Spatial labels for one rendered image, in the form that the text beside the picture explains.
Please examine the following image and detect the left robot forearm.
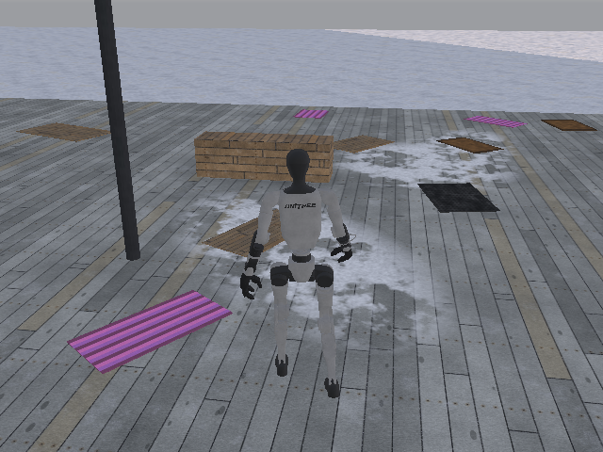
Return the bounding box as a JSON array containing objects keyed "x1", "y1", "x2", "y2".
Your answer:
[{"x1": 243, "y1": 230, "x2": 264, "y2": 276}]

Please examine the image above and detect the humanoid robot torso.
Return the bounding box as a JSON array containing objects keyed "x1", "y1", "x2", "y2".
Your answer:
[{"x1": 278, "y1": 185, "x2": 322, "y2": 283}]

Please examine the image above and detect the left robot hand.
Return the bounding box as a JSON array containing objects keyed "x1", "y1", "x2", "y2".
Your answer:
[{"x1": 240, "y1": 273, "x2": 262, "y2": 299}]

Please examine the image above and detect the robot right upper arm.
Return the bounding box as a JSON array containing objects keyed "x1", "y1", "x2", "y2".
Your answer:
[{"x1": 318, "y1": 188, "x2": 346, "y2": 238}]

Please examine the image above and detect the robot left upper arm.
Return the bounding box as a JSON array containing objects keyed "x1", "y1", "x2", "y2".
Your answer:
[{"x1": 254, "y1": 190, "x2": 280, "y2": 245}]

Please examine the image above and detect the left robot thigh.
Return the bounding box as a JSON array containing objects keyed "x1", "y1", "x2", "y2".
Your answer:
[{"x1": 270, "y1": 262, "x2": 289, "y2": 320}]

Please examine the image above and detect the right robot forearm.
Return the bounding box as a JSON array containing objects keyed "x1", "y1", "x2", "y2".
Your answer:
[{"x1": 336, "y1": 223, "x2": 351, "y2": 251}]

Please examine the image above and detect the right robot hand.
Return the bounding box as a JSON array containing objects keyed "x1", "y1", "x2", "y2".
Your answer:
[{"x1": 331, "y1": 247, "x2": 352, "y2": 263}]

